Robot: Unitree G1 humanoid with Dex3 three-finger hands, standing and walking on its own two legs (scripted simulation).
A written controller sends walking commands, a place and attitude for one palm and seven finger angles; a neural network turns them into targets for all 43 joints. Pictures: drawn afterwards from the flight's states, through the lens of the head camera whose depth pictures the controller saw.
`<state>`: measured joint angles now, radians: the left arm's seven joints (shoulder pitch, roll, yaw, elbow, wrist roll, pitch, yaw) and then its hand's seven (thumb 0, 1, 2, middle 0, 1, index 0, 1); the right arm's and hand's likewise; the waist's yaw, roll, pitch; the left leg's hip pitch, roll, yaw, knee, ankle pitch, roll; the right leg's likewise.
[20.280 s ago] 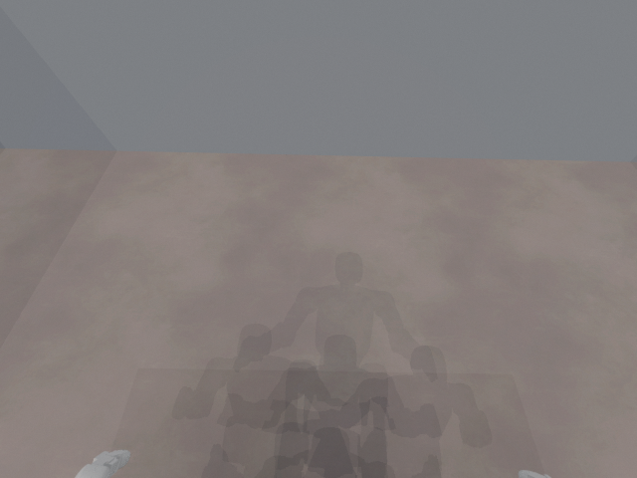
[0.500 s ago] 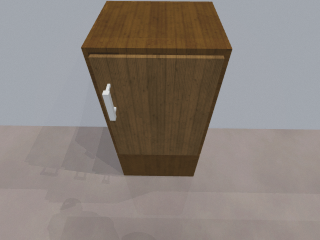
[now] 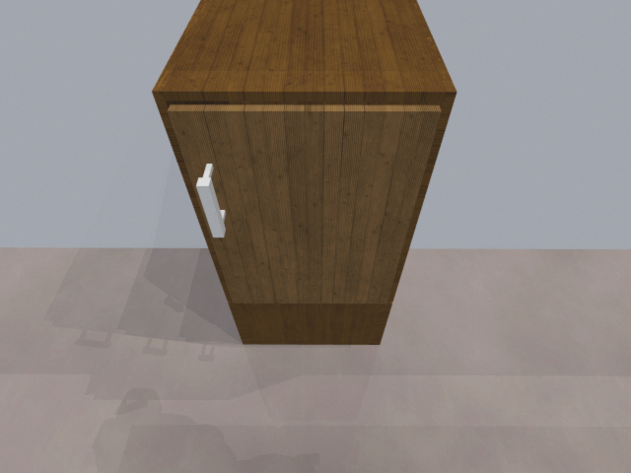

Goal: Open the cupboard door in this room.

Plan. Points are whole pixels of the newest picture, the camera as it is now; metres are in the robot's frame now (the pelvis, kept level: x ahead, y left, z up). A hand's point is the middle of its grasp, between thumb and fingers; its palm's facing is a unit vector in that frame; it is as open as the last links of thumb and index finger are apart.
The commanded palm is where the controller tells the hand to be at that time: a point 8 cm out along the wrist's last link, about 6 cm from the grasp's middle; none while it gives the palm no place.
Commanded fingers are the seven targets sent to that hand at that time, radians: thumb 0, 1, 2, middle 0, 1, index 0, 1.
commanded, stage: come to a stop and stand still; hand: left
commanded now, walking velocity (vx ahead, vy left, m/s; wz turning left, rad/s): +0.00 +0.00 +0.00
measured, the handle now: (214, 201) +0.55 +0.23 -0.02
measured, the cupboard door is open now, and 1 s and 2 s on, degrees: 0 0 0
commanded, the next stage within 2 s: look again from close up in 0.36 s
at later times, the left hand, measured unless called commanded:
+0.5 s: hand out of the picture +0.03 +0.20 -0.16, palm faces +0.00 -0.96 -0.26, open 7.4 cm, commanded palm none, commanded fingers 0.00 0.90 0.90 -0.20 -0.30 -0.20 -0.30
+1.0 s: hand out of the picture +0.05 +0.19 -0.16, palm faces +0.01 -0.96 -0.26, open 7.4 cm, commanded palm none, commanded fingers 0.00 0.90 0.90 -0.20 -0.30 -0.20 -0.30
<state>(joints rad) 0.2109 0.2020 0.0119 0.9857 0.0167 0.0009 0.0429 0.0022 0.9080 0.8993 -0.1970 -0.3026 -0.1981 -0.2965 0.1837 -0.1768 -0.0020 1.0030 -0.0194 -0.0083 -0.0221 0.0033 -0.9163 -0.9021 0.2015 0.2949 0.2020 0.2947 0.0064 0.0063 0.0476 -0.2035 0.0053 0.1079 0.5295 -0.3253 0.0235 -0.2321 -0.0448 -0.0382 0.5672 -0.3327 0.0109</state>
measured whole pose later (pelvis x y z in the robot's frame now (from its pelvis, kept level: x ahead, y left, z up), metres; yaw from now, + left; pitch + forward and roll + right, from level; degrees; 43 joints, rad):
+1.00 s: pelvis +0.00 -0.02 +0.01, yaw +1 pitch +0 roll +1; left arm 0.18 0.25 0.00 1.09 0.01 -0.02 0.01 0.00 0.90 0.90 -0.20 -0.30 -0.20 -0.30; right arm 0.15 -0.23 0.01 1.11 -0.02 -0.02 -0.02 0.00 -0.91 -0.90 0.20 0.30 0.20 0.30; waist 0.01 -0.01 0.03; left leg -0.13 0.02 0.09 0.38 -0.25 0.00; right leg -0.15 -0.02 -0.06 0.42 -0.26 -0.01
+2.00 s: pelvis -0.06 +0.00 -0.08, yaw +2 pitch +15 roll -2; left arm 0.24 0.29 0.32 0.17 -0.32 -0.41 -0.35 0.00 0.00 0.52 -0.26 -0.88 -0.26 -0.87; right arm 0.28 -0.26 0.01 0.58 0.02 -0.23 -0.06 0.01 -0.90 -0.90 0.21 0.30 0.21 0.30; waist 0.00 0.02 -0.12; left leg -0.92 0.04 0.02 1.15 -0.50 0.03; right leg -0.88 -0.04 -0.10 1.10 -0.48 0.00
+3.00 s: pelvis -0.04 -0.01 -0.06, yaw +2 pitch +15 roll -2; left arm 0.00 0.39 0.44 0.42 -0.36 -0.36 -0.50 -0.01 -0.50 0.30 -0.30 -1.20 -0.30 -1.20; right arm 0.28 -0.28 0.02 0.55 0.03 -0.17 -0.07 0.01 -0.91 -0.90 0.21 0.30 0.21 0.30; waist -0.02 0.02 -0.10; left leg -0.83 0.05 0.02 1.04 -0.48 0.01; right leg -0.80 -0.02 -0.10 0.99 -0.46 -0.01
